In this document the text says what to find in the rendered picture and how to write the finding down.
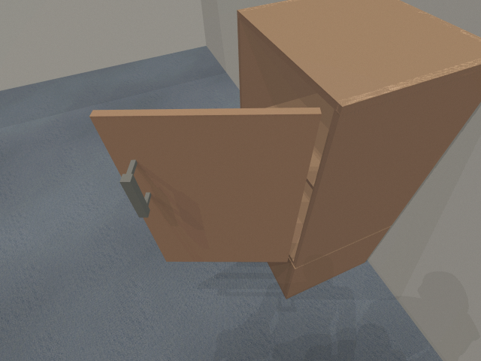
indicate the cupboard door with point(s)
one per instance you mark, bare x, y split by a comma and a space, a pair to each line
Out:
226, 184

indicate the handle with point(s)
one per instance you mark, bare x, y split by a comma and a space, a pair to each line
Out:
133, 191

